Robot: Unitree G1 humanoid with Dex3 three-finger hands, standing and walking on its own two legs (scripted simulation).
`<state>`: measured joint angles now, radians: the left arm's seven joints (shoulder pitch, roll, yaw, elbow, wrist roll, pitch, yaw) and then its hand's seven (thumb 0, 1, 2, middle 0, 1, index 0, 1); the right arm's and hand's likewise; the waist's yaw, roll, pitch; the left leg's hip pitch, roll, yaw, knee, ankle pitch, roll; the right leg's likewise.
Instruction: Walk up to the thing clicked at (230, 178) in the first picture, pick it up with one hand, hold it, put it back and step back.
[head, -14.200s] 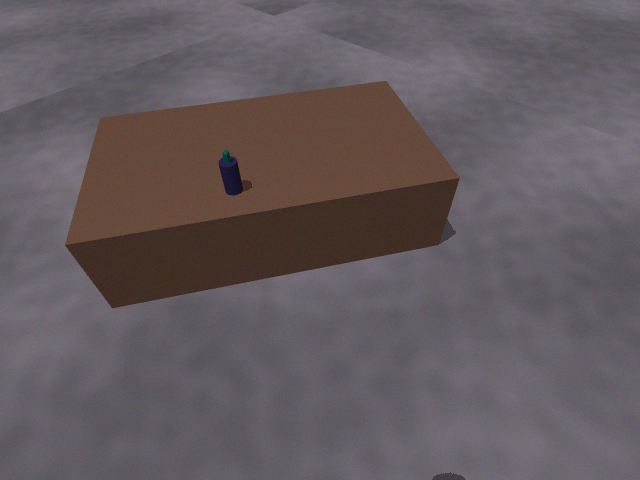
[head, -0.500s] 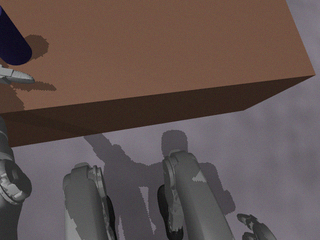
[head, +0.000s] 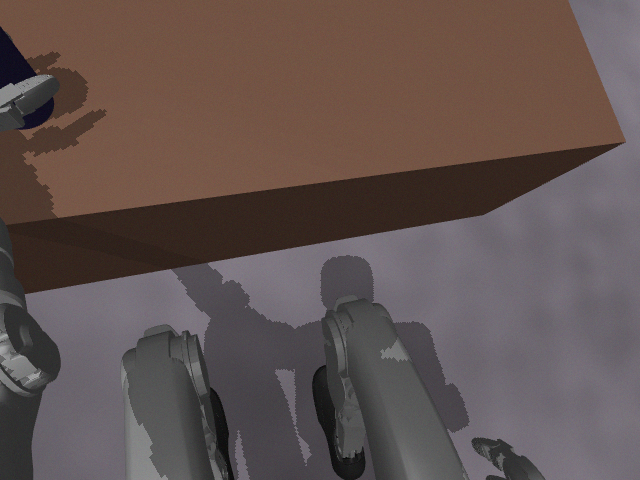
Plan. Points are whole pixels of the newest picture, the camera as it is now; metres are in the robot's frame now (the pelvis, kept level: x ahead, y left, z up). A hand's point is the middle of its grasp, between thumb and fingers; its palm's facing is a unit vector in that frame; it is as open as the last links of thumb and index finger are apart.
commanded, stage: close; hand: left
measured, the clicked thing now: out of the picture +0.57 +0.28 +0.02
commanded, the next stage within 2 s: settle in 0.22 s
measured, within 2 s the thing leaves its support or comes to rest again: leaves its support in 0.80 s
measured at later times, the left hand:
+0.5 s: hand out of the picture +0.57 +0.28 +0.01, palm faces +0.28 -0.96 +0.00, open 8.9 cm
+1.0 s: hand out of the picture +0.55 +0.28 +0.06, palm faces +0.30 -0.95 -0.03, open 9.2 cm
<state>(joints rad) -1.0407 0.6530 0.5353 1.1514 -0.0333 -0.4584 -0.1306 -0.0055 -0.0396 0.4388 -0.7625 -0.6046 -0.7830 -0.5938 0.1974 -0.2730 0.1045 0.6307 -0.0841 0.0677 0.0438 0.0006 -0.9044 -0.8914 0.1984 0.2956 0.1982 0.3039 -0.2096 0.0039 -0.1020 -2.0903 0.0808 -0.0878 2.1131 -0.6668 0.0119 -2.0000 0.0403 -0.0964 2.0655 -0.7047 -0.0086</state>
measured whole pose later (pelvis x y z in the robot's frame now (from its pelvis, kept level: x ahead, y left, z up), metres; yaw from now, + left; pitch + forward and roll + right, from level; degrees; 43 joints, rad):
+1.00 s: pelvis +0.01 +0.00 +0.06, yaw +1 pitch +37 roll -6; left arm -0.94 0.60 0.52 0.99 -0.03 -0.36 -0.10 -0.01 -0.37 1.14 -0.78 -1.18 -0.80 -1.18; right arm 0.20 -0.26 0.07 0.65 -0.06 0.06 0.01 0.00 -0.91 -0.90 0.20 0.30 0.20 0.30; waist -0.20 0.00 -0.13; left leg -1.92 0.08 -0.07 1.93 -0.66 0.01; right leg -1.84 0.04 -0.09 1.88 -0.69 -0.01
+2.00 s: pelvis +0.02 +0.01 +0.12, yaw +2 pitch +33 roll -6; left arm -0.81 0.52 0.48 0.97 -0.04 -0.37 -0.10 -0.01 -0.38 1.14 -0.78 -1.18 -0.81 -1.18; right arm 0.24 -0.24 0.06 0.66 -0.05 0.04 0.02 0.00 -0.91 -0.90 0.20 0.30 0.20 0.30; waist -0.18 0.02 -0.14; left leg -1.68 0.07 -0.05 1.72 -0.62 0.02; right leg -1.59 0.04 -0.07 1.66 -0.64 0.00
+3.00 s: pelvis +0.06 +0.01 +0.28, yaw +7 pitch +14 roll -3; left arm -0.25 0.23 0.18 0.52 -0.14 -0.37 0.00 -0.01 -0.38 1.15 -0.79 -1.17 -0.82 -1.17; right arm 0.23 -0.21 0.02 0.66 0.00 -0.02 -0.02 0.01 -0.91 -0.90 0.20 0.30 0.20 0.30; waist -0.05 0.01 -0.07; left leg -0.87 0.05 -0.02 1.09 -0.48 0.00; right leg -0.79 0.02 -0.05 1.03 -0.50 0.00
